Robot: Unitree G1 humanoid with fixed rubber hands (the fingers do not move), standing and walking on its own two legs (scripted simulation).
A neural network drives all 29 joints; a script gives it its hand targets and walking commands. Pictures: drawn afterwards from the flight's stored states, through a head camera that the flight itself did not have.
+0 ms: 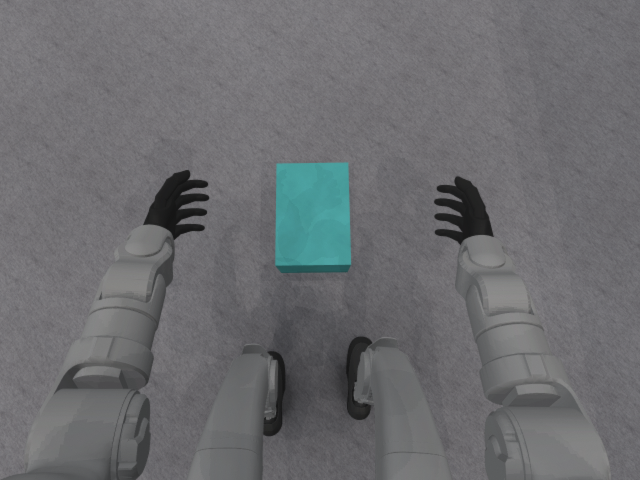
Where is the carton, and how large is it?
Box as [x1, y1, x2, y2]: [275, 163, 350, 272]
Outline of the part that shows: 276,164 275,265 281,272 347,271 350,265 347,163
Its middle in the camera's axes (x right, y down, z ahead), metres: -0.01 -0.06 +1.03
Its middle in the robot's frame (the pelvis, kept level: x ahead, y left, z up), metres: +0.55 +0.03 -0.61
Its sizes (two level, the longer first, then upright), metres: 0.264 0.184 0.145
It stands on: the floor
